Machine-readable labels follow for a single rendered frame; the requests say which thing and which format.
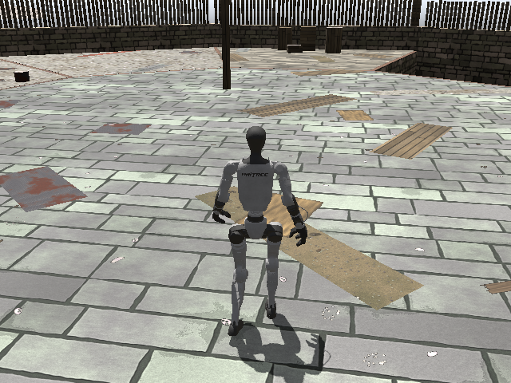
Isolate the robot left hand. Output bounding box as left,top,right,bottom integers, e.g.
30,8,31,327
212,210,231,223

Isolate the robot right hand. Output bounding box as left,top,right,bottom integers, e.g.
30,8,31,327
289,226,307,247

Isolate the left robot forearm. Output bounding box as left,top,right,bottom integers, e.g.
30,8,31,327
213,190,225,215

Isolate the right robot forearm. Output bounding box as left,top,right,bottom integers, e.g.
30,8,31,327
287,194,305,229

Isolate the robot torso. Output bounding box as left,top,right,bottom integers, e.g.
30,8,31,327
237,157,274,239

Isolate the robot right upper arm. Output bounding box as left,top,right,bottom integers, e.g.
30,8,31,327
272,161,295,207

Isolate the robot left upper arm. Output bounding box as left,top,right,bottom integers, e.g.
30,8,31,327
217,160,239,203

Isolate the robot right shin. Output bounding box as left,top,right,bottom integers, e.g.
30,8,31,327
267,258,279,308

